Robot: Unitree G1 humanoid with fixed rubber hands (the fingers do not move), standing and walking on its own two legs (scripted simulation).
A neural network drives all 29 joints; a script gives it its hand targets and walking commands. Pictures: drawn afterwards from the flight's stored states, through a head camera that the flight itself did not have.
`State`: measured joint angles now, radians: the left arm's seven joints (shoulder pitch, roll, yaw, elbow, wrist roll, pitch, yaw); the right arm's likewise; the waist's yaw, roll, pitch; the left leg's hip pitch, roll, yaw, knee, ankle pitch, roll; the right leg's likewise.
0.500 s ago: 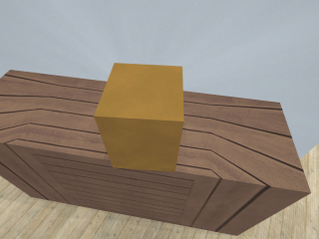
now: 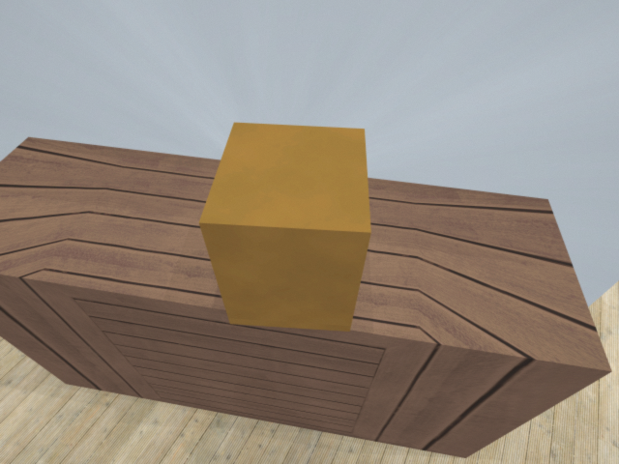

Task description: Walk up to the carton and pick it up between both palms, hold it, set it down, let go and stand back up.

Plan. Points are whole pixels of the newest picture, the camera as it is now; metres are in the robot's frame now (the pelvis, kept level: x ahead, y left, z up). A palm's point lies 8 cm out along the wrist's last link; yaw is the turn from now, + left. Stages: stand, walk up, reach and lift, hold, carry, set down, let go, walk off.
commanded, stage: stand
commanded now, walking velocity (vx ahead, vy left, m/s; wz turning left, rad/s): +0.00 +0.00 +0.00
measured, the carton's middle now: (294, 231) +0.44 +0.05 +0.03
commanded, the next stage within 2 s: reach and lift in 0.28 s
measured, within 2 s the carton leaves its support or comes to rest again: neither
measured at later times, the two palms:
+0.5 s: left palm (158, 437) +0.17 +0.23 -0.12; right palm (465, 448) +0.18 -0.21 -0.12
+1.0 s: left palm (140, 441) +0.16 +0.24 -0.09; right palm (464, 462) +0.15 -0.19 -0.09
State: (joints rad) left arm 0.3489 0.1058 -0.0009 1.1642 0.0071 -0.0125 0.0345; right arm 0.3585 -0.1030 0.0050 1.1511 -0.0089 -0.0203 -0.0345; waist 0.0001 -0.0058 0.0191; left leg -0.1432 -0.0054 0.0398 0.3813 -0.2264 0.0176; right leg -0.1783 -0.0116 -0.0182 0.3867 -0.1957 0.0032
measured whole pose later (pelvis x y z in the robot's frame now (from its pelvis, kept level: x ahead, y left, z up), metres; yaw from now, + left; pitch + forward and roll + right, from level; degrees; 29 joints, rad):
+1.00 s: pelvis +0.00 -0.02 -0.01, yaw +0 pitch +4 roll -1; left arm 0.12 0.29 0.08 0.36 -0.09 0.49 -0.12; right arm 0.24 -0.11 0.09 0.28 0.14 0.29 -0.11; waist 0.00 0.01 0.10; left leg -0.30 0.06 0.06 0.52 -0.28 -0.02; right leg -0.31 0.03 -0.04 0.48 -0.23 -0.03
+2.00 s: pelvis +0.00 -0.01 +0.00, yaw +1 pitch -2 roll -1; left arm 0.33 0.32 -0.01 0.27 -0.20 -0.02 -0.08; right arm 0.44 -0.02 0.06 0.16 0.11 -0.04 -0.13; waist 0.05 -0.01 0.05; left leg -0.11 0.03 0.06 0.35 -0.21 0.00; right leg -0.11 0.01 -0.04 0.31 -0.17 -0.01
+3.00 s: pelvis +0.00 +0.00 +0.00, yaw +0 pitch -5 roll -1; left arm -0.15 0.29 0.07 0.27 -0.20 0.19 -0.07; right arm -0.06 -0.09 -0.01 0.21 0.20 0.09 -0.20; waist 0.03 -0.02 0.06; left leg -0.06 0.02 0.07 0.35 -0.21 0.01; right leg -0.06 0.00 -0.03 0.30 -0.15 0.00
